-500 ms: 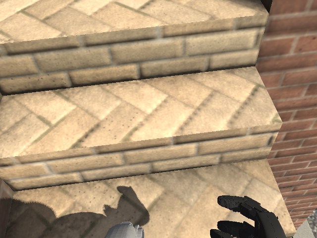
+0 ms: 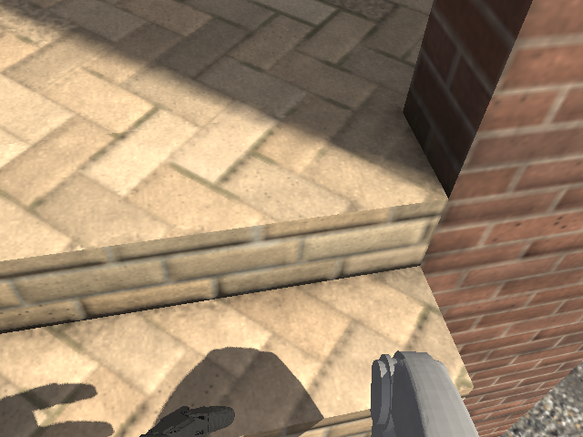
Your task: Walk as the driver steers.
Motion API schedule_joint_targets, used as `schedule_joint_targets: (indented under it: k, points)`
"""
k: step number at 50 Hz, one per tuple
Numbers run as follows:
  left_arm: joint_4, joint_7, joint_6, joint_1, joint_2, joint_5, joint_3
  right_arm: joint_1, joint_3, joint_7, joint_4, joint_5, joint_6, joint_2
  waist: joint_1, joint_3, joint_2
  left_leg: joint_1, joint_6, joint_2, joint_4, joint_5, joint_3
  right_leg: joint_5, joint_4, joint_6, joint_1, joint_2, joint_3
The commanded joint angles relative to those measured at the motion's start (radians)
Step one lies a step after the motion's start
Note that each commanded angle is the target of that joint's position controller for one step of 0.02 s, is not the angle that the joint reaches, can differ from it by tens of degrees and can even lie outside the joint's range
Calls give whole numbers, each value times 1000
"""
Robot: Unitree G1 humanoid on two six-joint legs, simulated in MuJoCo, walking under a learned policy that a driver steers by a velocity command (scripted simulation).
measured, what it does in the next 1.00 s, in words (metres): climbs: right foot 0.20 m higher, then left foot 0.19 m higher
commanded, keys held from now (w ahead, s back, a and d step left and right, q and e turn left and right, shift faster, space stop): w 1.00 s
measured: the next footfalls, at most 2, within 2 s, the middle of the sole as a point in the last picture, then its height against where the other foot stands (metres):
right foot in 0.12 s outside the picture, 0.20 m higher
left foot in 0.66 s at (201, 364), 0.19 m higher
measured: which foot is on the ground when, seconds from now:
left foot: down 0.00-0.14, up 0.16-0.64, down 0.66-1.00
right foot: up 0.00-0.10, down 0.12-0.68, up 0.70-1.00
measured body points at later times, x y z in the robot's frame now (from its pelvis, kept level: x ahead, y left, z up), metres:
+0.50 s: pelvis +0.26 -0.01 +0.20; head +0.25 -0.03 +0.65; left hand +0.17 +0.18 +0.05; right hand +0.52 -0.14 +0.15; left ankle +0.37 +0.13 -0.20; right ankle +0.23 -0.11 -0.55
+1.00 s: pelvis +0.47 +0.05 +0.38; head +0.48 +0.06 +0.83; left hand +0.69 +0.22 +0.30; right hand +0.43 -0.18 +0.24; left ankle +0.43 +0.13 -0.36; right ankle +0.54 -0.09 +0.01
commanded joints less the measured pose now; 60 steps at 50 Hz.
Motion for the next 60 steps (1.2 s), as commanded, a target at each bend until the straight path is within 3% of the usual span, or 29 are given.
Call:
schedule_joint_targets:
  k: [1,3,4,5,6,7,8,9,11,14,18,20,22,25,28,30,32,33,34,35,36,38,40,43,48,53,56,58,60]
  points:
    - [-201,-5,38,-268,-2,13,-14,144,-39,-29,10,18,-6,-143,-45,11,156,92,194,198,-410,274,-185,-97,-353,-6,107,-58,-70]
    - [-132,-4,51,-119,-1,-21,-13,62,-18,-18,-26,41,-13,-119,48,-81,153,-9,163,147,-295,1161,22,-148,-732,-54,628,47,-177]
    - [-85,9,52,-7,22,-26,9,103,-28,-11,-38,45,-37,-193,101,-209,187,-8,176,258,-166,1815,5,-162,-685,-74,853,135,-240]
    - [-40,17,60,153,92,-16,37,106,-43,3,-57,60,-56,-264,182,-323,224,77,175,291,17,2022,-10,-220,-794,-99,995,184,-214]
    - [2,18,56,279,137,-4,61,36,-66,27,-87,80,-72,-338,268,-410,242,79,171,267,217,1979,-8,-172,-1009,-101,1184,194,-159]
    - [64,28,51,342,192,6,93,64,-70,58,-120,87,-77,-304,258,-468,177,-222,145,175,480,1687,-84,-292,-1099,-155,1414,109,158]
    - [108,61,79,419,360,47,162,-80,-61,93,-194,75,-62,-232,313,-470,-58,-516,86,-80,954,687,-106,-657,-1607,-267,1442,-184,851]
    - [114,73,85,325,360,36,165,-192,-83,97,-238,7,-52,-220,279,-523,-35,-593,66,-147,1506,268,-309,-849,-1823,-272,1345,-258,1148]
    - [222,52,27,188,151,30,91,-292,-33,72,-376,-10,-11,-76,102,-126,23,-757,64,-66,1774,298,-271,-562,-1718,-160,1003,-232,764]
    - [349,30,-34,209,-23,64,40,-159,16,52,-371,23,32,32,-37,29,55,-889,117,-80,1864,272,-299,-289,-1659,-41,848,-176,387]
    - [422,0,-107,334,72,22,46,-255,35,2,-369,54,78,85,1,115,58,-1139,100,-125,1982,105,-222,100,-1728,-46,961,-199,190]
    - [433,-12,-115,353,126,30,60,-437,35,-19,-452,49,85,69,21,114,-53,-1338,129,-113,2122,36,-200,-192,-1831,-60,1043,-213,184]
    - [433,-24,-125,353,134,18,67,-565,36,-16,-526,28,89,40,22,143,-29,-1321,113,-75,1874,55,-143,-255,-1875,0,997,-157,86]
    - [440,27,-120,450,176,3,89,-663,33,-5,-597,29,108,-1,73,70,-122,-1176,86,28,1539,44,58,-69,-2115,-86,1075,-183,68]
    - [445,68,-101,504,167,-14,102,-594,42,1,-563,10,115,60,78,-40,-104,-1027,130,72,1400,-140,97,564,-2090,-150,1354,-193,-26]
    - [364,86,-104,405,199,-21,102,-441,50,18,-534,9,119,72,-15,-170,-161,-705,153,-2,1165,-209,80,1367,-1865,-111,1369,-181,-132]
    - [312,49,-122,348,318,-30,131,-169,11,6,-482,0,126,-47,-119,-386,-211,-368,128,-87,889,-231,33,1729,-1564,-108,1420,-237,-65]
    - [295,34,-129,355,321,-22,145,-95,-17,8,-446,-17,123,-118,-120,-404,-227,-268,132,-89,734,-305,-69,1549,-1361,-97,1366,-198,-33]
    - [201,4,-131,326,229,-42,138,-14,-61,2,-384,-34,122,-244,-121,-397,36,-123,196,143,366,-556,-638,1104,-1012,-35,1018,-54,23]
    - [158,-16,-118,314,134,-2,129,-57,-104,-9,-347,-5,138,-369,-80,-468,332,-22,233,270,-152,-862,-1171,190,-473,45,773,197,143]
    - [104,-5,-113,307,49,49,121,-211,-109,-15,-361,-24,132,-331,-9,-398,207,-132,191,303,-109,-794,-1080,200,-40,43,590,191,332]
    - [12,1,-93,179,-3,69,83,-276,-48,-9,-202,-14,90,-136,95,-41,128,-428,143,222,99,-582,-682,289,81,-15,376,120,220]
    - [44,28,-44,277,-28,64,55,-222,-18,15,-112,-18,52,-17,148,39,34,-503,79,160,142,-275,-437,248,112,-31,355,133,247]
    - [-8,54,6,186,-21,37,41,-138,-21,44,-69,-1,16,-58,128,92,28,-396,96,183,43,-88,-337,141,149,-14,166,122,234]
    - [-116,76,28,-15,-23,4,31,-48,-27,22,-85,2,-20,-160,83,102,72,-250,148,245,-148,-82,-259,1,369,-39,-57,95,152]
    - [-241,36,59,-223,-64,10,-10,170,-18,-1,-30,11,10,-103,-8,79,88,-14,175,195,-337,2,-195,-35,-72,-39,-76,-58,-52]
    - [-220,-7,61,-272,-41,-24,-9,267,-15,-17,-16,32,30,-77,-94,11,99,204,234,186,-458,377,-115,-210,-495,-65,169,-49,-195]
    - [-151,7,44,-97,-70,-38,7,162,-16,-20,-69,25,20,-136,56,-120,183,113,189,198,-240,1288,11,-311,-651,-78,607,64,-213]
    - [-64,20,59,140,55,-28,56,76,-38,12,-109,48,12,-233,197,-293,301,116,145,219,79,1777,39,-263,-855,-91,973,162,-179]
